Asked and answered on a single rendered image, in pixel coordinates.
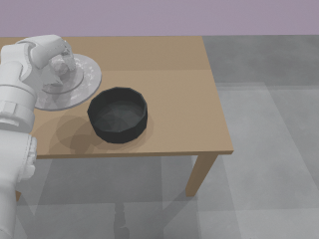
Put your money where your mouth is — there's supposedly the table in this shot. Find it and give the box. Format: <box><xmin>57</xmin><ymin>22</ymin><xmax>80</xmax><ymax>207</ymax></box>
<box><xmin>0</xmin><ymin>36</ymin><xmax>234</xmax><ymax>202</ymax></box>

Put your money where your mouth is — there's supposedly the knob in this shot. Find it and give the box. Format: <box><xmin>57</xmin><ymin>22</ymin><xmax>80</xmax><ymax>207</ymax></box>
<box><xmin>51</xmin><ymin>62</ymin><xmax>71</xmax><ymax>81</ymax></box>

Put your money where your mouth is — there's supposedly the left robot upper arm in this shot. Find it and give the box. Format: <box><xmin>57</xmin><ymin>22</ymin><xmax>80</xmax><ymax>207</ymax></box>
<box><xmin>0</xmin><ymin>129</ymin><xmax>38</xmax><ymax>239</ymax></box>

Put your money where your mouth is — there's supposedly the robot left forearm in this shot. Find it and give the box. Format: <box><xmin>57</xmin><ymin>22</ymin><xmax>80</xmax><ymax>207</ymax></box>
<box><xmin>0</xmin><ymin>39</ymin><xmax>49</xmax><ymax>133</ymax></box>

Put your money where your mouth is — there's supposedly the left robot hand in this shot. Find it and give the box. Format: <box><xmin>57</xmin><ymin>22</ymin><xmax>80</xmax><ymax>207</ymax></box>
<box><xmin>24</xmin><ymin>34</ymin><xmax>76</xmax><ymax>87</ymax></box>

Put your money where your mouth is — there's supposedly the pot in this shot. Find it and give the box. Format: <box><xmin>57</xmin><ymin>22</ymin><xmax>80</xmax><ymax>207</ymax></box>
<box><xmin>87</xmin><ymin>87</ymin><xmax>148</xmax><ymax>144</ymax></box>

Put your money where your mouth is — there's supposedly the lid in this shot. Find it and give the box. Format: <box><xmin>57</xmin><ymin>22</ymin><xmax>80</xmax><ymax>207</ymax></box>
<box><xmin>35</xmin><ymin>53</ymin><xmax>102</xmax><ymax>112</ymax></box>

